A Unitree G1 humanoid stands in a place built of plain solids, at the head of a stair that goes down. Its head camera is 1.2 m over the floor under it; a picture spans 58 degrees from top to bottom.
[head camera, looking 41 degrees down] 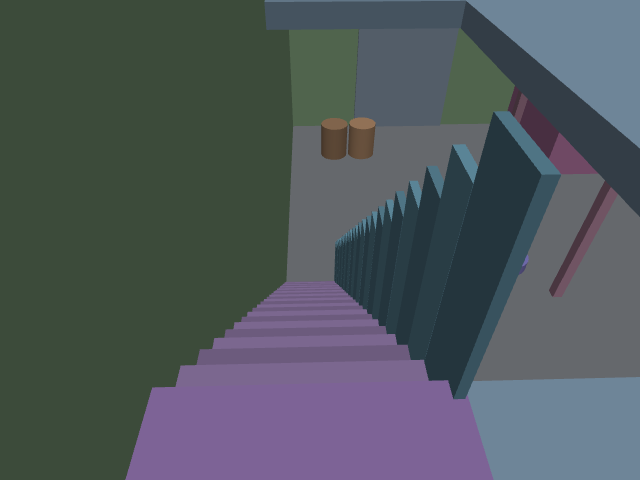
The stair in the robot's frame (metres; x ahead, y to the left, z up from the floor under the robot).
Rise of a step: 0.19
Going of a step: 0.20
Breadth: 0.90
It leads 2 degrees to the left of straight ahead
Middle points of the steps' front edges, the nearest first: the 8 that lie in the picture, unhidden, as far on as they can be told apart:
0.71 0.06 0.00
0.91 0.06 -0.19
1.12 0.07 -0.39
1.32 0.07 -0.58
1.52 0.08 -0.77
1.72 0.08 -0.97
1.92 0.09 -1.16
2.13 0.10 -1.35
